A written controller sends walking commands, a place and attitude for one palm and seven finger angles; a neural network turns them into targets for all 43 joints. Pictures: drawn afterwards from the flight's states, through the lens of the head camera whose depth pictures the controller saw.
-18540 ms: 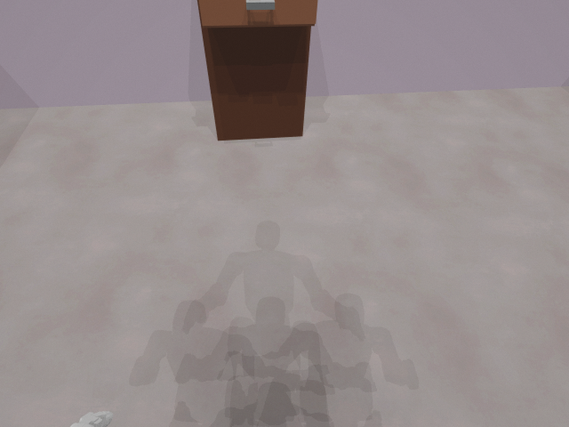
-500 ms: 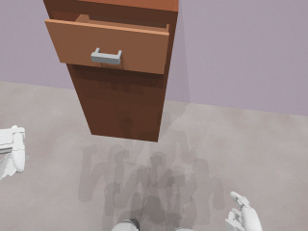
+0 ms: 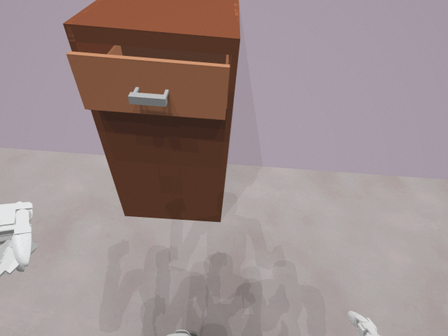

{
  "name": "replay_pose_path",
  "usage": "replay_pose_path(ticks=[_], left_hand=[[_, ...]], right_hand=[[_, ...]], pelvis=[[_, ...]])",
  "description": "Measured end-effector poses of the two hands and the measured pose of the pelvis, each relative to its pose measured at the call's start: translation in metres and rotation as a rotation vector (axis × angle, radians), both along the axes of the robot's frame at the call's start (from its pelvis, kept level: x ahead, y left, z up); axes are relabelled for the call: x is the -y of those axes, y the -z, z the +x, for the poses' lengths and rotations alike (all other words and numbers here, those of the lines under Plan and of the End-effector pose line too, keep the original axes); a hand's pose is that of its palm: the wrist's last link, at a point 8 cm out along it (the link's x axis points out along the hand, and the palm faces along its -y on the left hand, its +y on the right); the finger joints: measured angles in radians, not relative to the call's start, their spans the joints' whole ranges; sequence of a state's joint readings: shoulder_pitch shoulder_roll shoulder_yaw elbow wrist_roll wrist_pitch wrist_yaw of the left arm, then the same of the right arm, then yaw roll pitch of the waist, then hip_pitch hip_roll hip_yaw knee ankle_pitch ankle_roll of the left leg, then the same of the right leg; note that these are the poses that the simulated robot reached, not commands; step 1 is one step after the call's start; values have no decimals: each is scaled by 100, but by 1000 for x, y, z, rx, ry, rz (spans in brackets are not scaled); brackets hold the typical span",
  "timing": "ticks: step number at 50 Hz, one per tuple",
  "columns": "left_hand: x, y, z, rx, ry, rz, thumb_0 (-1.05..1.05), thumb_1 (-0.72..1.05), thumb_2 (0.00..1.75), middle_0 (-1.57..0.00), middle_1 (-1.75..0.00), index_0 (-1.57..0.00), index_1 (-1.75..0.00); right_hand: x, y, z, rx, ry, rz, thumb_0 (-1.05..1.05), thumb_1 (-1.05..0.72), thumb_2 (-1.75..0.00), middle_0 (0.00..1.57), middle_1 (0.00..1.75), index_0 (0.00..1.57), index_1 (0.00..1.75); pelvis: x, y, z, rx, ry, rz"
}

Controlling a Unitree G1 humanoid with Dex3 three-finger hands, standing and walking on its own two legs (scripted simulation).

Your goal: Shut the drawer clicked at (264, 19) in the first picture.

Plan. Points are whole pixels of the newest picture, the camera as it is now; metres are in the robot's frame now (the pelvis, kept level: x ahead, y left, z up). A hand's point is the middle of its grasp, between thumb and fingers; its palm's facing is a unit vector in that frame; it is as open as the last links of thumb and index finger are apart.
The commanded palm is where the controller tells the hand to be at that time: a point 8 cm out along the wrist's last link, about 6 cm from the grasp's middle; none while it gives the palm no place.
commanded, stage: stop stepping back and stand still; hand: left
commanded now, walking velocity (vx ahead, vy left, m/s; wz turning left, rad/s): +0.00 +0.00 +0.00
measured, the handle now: (150, 95) +0.75 +0.23 +0.05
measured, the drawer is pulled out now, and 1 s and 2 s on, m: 0.08 0.08 0.08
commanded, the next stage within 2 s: let the arm hang, fingers relaxed in 0.60 s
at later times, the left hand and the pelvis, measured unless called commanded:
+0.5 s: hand out of the picture +0.15 +0.25 +0.19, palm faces +0.37 -0.82 -0.44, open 3.2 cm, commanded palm +0.08 +0.30 +0.20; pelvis -0.04 +0.02 +0.02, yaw +2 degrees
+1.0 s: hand out of the picture +0.01 +0.21 -0.15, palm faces -0.02 -0.97 -0.23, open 3.1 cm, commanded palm none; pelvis -0.05 +0.02 +0.01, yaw +1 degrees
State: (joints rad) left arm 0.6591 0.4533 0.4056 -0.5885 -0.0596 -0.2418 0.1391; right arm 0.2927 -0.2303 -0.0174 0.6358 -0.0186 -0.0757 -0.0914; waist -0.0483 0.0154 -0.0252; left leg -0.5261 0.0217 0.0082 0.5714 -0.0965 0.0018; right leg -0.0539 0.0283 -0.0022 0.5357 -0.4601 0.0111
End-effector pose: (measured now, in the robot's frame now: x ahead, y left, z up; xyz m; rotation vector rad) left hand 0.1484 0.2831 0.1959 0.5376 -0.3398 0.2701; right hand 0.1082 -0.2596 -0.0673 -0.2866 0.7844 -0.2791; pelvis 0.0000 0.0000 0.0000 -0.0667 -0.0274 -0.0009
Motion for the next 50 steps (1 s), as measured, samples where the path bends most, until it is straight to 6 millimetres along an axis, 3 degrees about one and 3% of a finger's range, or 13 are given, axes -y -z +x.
replay_pose_path(ticks=[6, 9, 13, 18, 21, 27, 35, 37, 41, 44, 46, 48, 50], left_hand=[[-8, -2, -3, 7, -33, -32, 1, 89, 90, -141, -160, -141, -160], [-7, -9, -20, -27, -26, 7, 1, 89, 90, -140, -160, -140, -160], [-14, -10, -42, -38, -54, 23, 1, 89, 90, -140, -160, -140, -160], [-31, 3, -37, -24, -148, -64, 1, 89, 90, -141, -160, -141, -160], [-27, 3, -34, -48, -156, -78, 1, 89, 90, -141, -160, -141, -160], [-7, -9, -46, -81, -63, -39, 1, 89, 90, -140, -160, -140, -160], [-34, 2, -31, -86, -119, -41, 1, 89, 90, -141, -160, -141, -160], [-40, 29, -17, -197, -110, -34, 0, 89, 90, -140, -160, -140, -160], [-46, 151, -7, -714, -165, -162, 0, 90, 90, -136, -156, -136, -156], [-26, 234, -39, -1066, -188, -269, 0, 91, 90, -129, -149, -129, -150], [-4, 275, -71, -1250, -190, -345, 0, 91, 90, -123, -143, -123, -144], [21, 303, -107, -1403, -186, -418, 1, 91, 90, -116, -137, -116, -137], [29, 318, -141, -1501, -252, -456, 1, 91, 90, -109, -132, -109, -130]], right_hand=[[-18, 0, -4, -18, -36, 26, 1, -90, -90, 20, 30, 20, 30], [-33, -2, 3, -2, -96, 67, 1, -90, -90, 20, 30, 20, 30], [-45, 0, 14, 13, -121, 74, 1, -90, -90, 20, 30, 21, 30], [-63, -4, 26, 61, -148, 87, 1, -90, -90, 20, 30, 21, 30], [-72, -14, 28, 105, -172, 119, 1, -90, -90, 20, 30, 21, 30], [-68, -17, 20, 91, -167, 131, 1, -90, -90, 20, 30, 21, 30], [-52, -6, -1, 16, -89, 69, 1, -90, -90, 20, 30, 21, 30], [-49, 3, -3, -4, -125, 91, 1, -90, -90, 20, 30, 20, 30], [-36, 29, -14, -122, -132, 114, 1, -90, -90, 20, 30, 21, 30], [-27, 35, -33, -191, -90, 114, 1, -90, -90, 20, 30, 21, 30], [-23, 36, -51, -249, -59, 107, 1, -90, -90, 20, 30, 21, 30], [-21, 36, -71, -321, -33, 101, 1, -90, -90, 20, 30, 20, 30], [-22, 38, -92, -401, -14, 100, 1, -91, -90, 20, 30, 20, 30]], pelvis=[[-5, -6, -13, -16, -38, 6], [-5, -9, -23, -32, -68, 9], [-14, -5, -17, -33, -18, 14], [-21, -9, -28, -16, -10, 38], [-17, -15, -38, -23, -12, 50], [-19, -18, -41, -35, -8, 48], [-29, -17, -33, -31, 1, 57], [-31, -16, -37, -48, -7, 55], [-33, -10, -47, -50, -9, 57], [-30, -10, -49, -35, -8, 59], [-27, -11, -50, -25, -8, 60], [-25, -13, -49, -18, -10, 59], [-21, -15, -49, -15, -14, 55]])
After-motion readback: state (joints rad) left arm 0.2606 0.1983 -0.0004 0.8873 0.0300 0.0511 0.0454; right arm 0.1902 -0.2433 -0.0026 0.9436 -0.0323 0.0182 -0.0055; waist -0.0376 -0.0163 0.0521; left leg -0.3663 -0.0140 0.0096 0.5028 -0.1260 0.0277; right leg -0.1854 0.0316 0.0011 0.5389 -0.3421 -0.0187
